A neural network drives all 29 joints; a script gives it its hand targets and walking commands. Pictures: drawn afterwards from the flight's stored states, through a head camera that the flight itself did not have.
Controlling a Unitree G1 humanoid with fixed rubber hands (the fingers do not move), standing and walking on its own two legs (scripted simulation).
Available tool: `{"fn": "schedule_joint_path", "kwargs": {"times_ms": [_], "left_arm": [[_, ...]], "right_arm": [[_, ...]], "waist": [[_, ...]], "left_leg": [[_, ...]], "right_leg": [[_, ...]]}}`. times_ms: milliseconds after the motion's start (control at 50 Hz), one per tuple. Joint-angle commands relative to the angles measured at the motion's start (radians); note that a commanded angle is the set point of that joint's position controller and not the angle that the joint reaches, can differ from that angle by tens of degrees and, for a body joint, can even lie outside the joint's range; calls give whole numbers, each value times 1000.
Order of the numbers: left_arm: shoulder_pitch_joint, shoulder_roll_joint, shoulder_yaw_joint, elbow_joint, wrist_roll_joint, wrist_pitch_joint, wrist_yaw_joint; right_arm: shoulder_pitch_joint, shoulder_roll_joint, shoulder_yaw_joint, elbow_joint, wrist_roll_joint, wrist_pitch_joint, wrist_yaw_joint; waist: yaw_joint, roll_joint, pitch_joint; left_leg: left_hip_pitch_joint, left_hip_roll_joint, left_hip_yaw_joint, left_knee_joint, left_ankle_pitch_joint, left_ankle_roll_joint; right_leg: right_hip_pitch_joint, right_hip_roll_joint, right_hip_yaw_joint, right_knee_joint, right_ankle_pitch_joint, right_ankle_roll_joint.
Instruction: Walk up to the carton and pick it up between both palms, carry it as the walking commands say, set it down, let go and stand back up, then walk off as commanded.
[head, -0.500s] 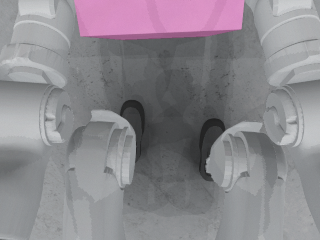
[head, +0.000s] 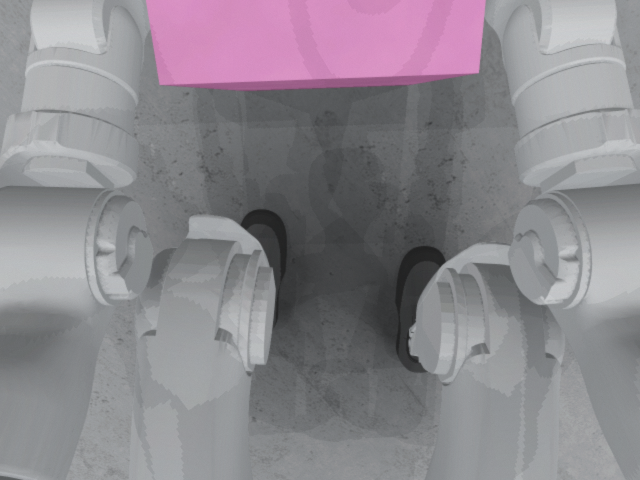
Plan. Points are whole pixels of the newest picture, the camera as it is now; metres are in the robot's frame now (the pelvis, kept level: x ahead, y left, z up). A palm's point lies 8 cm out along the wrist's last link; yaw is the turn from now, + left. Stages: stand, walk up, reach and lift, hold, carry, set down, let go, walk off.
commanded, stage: reach and lift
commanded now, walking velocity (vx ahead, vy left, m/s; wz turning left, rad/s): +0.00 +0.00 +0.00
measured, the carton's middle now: out of the picture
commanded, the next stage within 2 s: none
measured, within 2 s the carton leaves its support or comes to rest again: leaves its support in 0.14 s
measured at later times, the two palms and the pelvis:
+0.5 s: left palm out of the picture +0.54 +0.23 -0.12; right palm out of the picture +0.58 -0.07 -0.12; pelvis -0.01 +0.00 +0.04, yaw +0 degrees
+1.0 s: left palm out of the picture +0.53 +0.22 -0.06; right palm out of the picture +0.57 -0.08 -0.07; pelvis -0.02 +0.00 +0.08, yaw +0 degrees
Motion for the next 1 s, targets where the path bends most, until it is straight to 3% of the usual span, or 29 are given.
{"fn": "schedule_joint_path", "kwargs": {"times_ms": [0, 100, 160, 240, 320, 380, 460, 600, 680, 740, 780, 820, 840, 920, 980], "left_arm": [[-702, -884, -304, -280, -83, -11, -326], [-786, -906, -336, -426, -112, 3, -310], [-780, -898, -311, -424, -91, 18, -296], [-779, -924, -297, -415, -52, 46, -289], [-794, -950, -267, -400, -17, 78, -298], [-810, -984, -257, -394, 2, 96, -314], [-791, -1034, -296, -424, -10, 120, -329], [-767, -1088, -351, -512, -18, 137, -320], [-758, -1100, -370, -546, -28, 147, -304], [-768, -1090, -378, -568, -25, 155, -297], [-751, -1093, -359, -517, -10, 165, -301], [-770, -1087, -352, -545, 2, 164, -300], [-764, -1103, -345, -532, 7, 169, -305], [-748, -1124, -338, -512, 18, 186, -313], [-737, -1132, -334, -511, 17, 192, -327]], "right_arm": [[-559, 942, 302, -180, 84, -15, 258], [-642, 983, 333, -318, 117, -2, 241], [-705, 1006, 341, -366, 131, 7, 238], [-768, 999, 345, -403, 142, 16, 239], [-758, 1020, 303, -341, 115, 47, 248], [-685, 1034, 232, -233, 68, 71, 260], [-644, 1065, 229, -259, 45, 91, 275], [-663, 1064, 280, -384, 58, 101, 293], [-710, 1050, 324, -465, 79, 102, 288], [-708, 1065, 337, -485, 79, 115, 284], [-704, 1066, 328, -434, 70, 125, 285], [-688, 1095, 319, -421, 69, 133, 289], [-674, 1103, 311, -398, 55, 139, 288], [-677, 1126, 315, -407, 55, 153, 292], [-657, 1148, 304, -399, 43, 160, 291]], "waist": [[56, -54, -1593], [66, -48, -1875], [98, -68, -1937], [128, -23, -1988], [115, -26, -1965], [71, 7, -1906], [28, 9, -2029], [27, 44, -2170], [29, 31, -2252], [36, 16, -2295], [40, 17, -2214], [54, 15, -2230], [43, 5, -2230], [58, 11, -2269], [47, -5, -2273]], "left_leg": [[720, -83, 147, -110, 454, 15], [857, -93, 155, -125, 552, 14], [881, -93, 156, -146, 538, 21], [918, -91, 171, -169, 494, 19], [895, -92, 180, -205, 413, 21], [864, -93, 178, -230, 353, 15], [946, -102, 173, -244, 414, 7], [1111, -117, 141, -264, 560, 6], [1167, -118, 128, -273, 611, 5], [1180, -118, 133, -294, 590, 2], [1128, -117, 133, -311, 515, 8], [1116, -119, 142, -328, 505, 5], [1109, -117, 143, -333, 489, 7], [1114, -124, 148, -371, 465, 4], [1075, -124, 152, -389, 453, 2]], "right_leg": [[575, 33, -135, -177, 402, -43], [701, 45, -137, -191, 499, -42], [706, 48, -142, -202, 483, -36], [681, 48, -139, -237, 423, -43], [679, 45, -144, -273, 352, -42], [620, 45, -153, -293, 292, -49], [665, 55, -168, -307, 351, -48], [663, 71, -174, -312, 430, -47], [698, 74, -170, -327, 457, -45], [732, 77, -168, -356, 445, -44], [715, 71, -164, -366, 392, -42], [728, 72, -163, -388, 397, -41], [746, 71, -162, -397, 389, -41], [792, 71, -165, -428, 390, -39], [835, 70, -153, -458, 405, -38]]}}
